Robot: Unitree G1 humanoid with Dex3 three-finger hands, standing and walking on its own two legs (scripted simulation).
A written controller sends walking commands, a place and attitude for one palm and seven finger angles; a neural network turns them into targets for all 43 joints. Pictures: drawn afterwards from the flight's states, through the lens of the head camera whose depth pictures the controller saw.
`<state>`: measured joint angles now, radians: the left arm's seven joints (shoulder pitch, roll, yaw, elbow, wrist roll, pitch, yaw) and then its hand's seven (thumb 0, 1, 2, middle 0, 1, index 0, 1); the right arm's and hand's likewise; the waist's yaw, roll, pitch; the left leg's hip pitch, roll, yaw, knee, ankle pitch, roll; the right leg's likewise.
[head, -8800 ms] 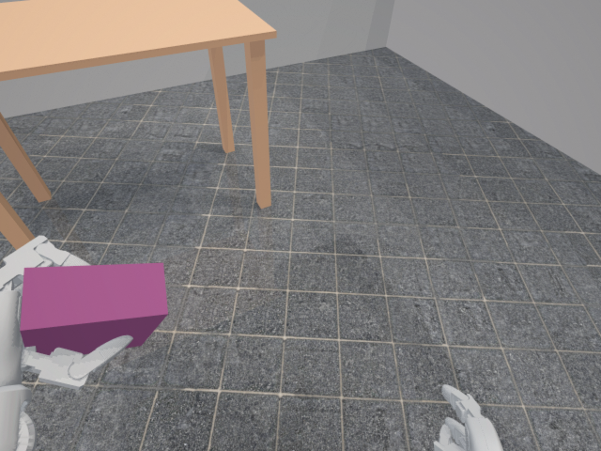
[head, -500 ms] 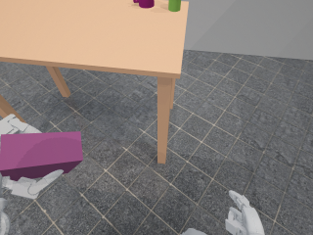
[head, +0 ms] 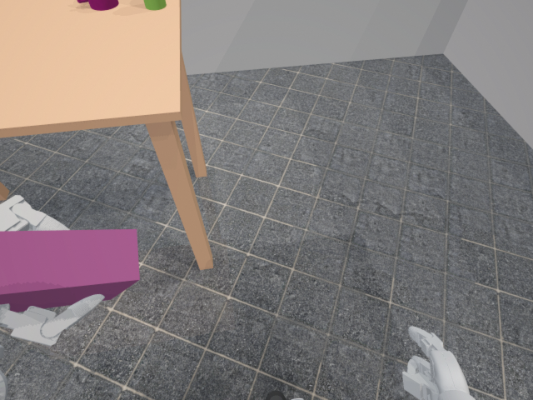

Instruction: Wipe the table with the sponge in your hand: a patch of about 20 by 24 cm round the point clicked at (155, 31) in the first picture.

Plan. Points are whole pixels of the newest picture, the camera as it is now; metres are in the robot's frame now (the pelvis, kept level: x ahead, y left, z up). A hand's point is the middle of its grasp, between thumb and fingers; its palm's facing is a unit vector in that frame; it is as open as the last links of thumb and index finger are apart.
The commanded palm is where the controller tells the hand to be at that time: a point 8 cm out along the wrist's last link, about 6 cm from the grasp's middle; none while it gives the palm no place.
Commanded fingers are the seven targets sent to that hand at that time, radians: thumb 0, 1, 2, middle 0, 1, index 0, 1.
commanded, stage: turn to face it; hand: left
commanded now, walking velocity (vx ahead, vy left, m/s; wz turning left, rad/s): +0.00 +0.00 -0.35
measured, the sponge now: (85, 271) +0.23 +0.21 +0.15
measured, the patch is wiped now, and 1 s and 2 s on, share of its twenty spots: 0.00 0.00 0.00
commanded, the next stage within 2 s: take the last steps up to it in 0.30 s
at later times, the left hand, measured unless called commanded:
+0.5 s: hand (130, 302) +0.19 +0.14 +0.17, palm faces +0.16 -0.82 -0.55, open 9.5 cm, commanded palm +0.14 +0.21 +0.18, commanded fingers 0.00 0.10 1.30 -1.20 -1.60 -1.20 -1.60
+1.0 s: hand (114, 313) +0.18 +0.16 +0.16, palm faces +0.30 -0.84 -0.45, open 9.5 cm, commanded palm +0.13 +0.21 +0.18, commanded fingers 0.00 0.10 1.30 -1.20 -1.60 -1.20 -1.60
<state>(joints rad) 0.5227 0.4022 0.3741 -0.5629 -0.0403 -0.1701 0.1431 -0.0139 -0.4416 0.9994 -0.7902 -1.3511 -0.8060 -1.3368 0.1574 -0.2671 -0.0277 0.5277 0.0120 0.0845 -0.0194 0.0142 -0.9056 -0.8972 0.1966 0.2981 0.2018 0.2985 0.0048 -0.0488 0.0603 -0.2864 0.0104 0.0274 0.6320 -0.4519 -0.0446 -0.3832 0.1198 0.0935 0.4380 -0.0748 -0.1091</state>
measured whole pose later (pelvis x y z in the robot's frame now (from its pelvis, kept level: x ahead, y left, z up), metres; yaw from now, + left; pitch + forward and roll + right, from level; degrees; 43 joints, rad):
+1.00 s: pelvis -0.06 -0.05 -0.01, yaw -6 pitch -1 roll +1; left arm 0.41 0.32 0.32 -0.41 0.00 -0.23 0.12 -0.01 -0.44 1.00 -0.79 -1.35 -0.81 -1.34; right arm 0.19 -0.19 0.00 0.69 0.00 -0.06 -0.04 0.01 -0.90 -0.90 0.20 0.30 0.21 0.30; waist 0.02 0.05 0.06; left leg -0.45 0.04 0.03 1.08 -0.39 -0.01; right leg -0.28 -0.05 -0.16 0.62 -0.32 -0.05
